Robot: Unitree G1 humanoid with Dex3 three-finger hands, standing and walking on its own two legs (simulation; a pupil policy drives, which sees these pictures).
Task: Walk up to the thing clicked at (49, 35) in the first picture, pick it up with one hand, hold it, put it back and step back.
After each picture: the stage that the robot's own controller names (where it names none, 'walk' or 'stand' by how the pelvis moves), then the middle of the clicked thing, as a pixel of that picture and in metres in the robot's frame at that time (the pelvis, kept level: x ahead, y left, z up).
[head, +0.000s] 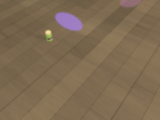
stand; (48, 35) +1.49 +0.43 -0.72
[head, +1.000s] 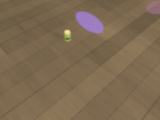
walk; (67, 35) +1.40 +0.19 -0.70
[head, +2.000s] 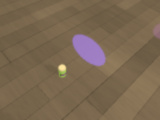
walk; (62, 71) +0.90 +0.15 -0.71
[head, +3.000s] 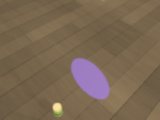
walk; (57, 109) +0.54 +0.19 -0.71
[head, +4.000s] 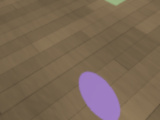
stand; out of the picture +0.36 +0.19 -0.70
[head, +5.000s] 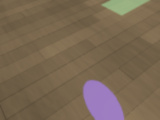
stand; out of the picture +0.35 +0.17 -0.72
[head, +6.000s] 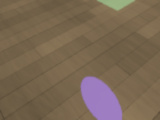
stand; out of the picture +0.34 +0.17 -0.72
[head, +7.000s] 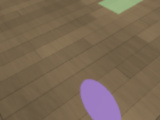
stand; out of the picture +0.34 +0.18 -0.73
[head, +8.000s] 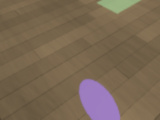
stand; out of the picture +0.33 +0.18 -0.73
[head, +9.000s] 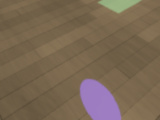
go down; out of the picture +0.33 +0.18 -0.73
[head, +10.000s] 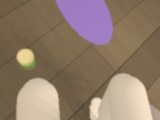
go down; (26, 59) +0.44 +0.20 -0.31
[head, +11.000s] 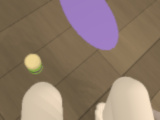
approach; (34, 64) +0.44 +0.19 -0.31
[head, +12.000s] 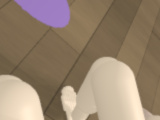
close in; out of the picture +0.43 +0.23 -0.23
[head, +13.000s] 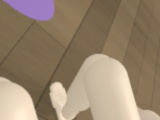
close; out of the picture +0.42 +0.25 -0.23
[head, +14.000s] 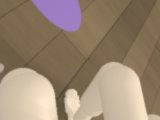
lift; out of the picture +0.36 +0.24 -0.20
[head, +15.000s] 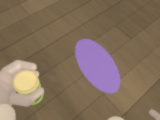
lift; (29, 88) +0.32 +0.18 +0.00
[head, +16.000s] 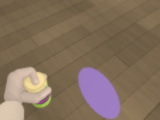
hold; (38, 90) +0.32 +0.17 +0.01
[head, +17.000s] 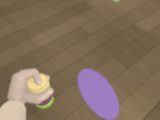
hold; (41, 91) +0.32 +0.16 +0.00
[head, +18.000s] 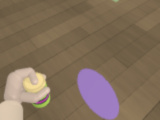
crouch; (37, 90) +0.33 +0.17 +0.00
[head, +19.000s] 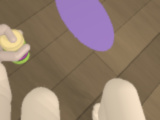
crouch; (15, 48) +0.45 +0.19 -0.10
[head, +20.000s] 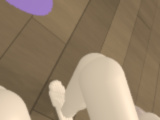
lower; out of the picture +0.45 +0.26 -0.23
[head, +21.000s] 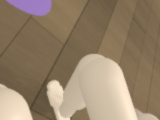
lower; out of the picture +0.45 +0.26 -0.24
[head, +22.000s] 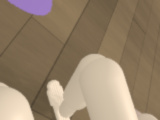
lower; out of the picture +0.45 +0.26 -0.24
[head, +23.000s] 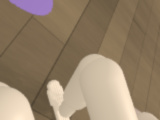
lower; out of the picture +0.44 +0.26 -0.24
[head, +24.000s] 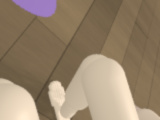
draw back; out of the picture +0.44 +0.24 -0.24
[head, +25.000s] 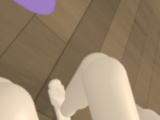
withdraw; out of the picture +0.43 +0.24 -0.24
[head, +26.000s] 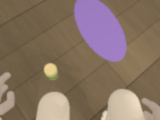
walk; (51, 72) +0.44 +0.16 -0.42
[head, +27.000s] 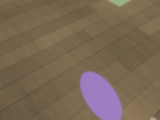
stand; out of the picture +0.37 +0.15 -0.66
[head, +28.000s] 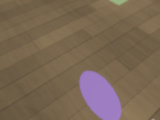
stand; out of the picture +0.37 +0.17 -0.67
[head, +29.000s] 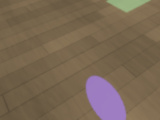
stand; out of the picture +0.38 +0.15 -0.71
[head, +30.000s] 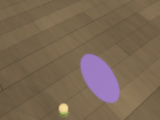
walk; (63, 110) +0.43 +0.11 -0.70
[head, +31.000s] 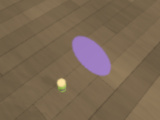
walk; (61, 85) +0.62 +0.16 -0.69
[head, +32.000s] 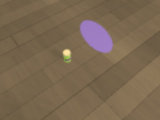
walk; (67, 56) +0.95 +0.19 -0.69
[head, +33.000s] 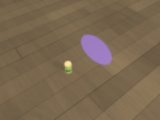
stand; (68, 67) +0.98 +0.17 -0.71
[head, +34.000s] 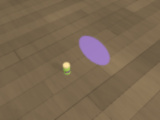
stand; (66, 68) +0.99 +0.17 -0.73
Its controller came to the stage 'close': yes
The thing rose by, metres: 0.72
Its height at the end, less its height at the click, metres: +0.00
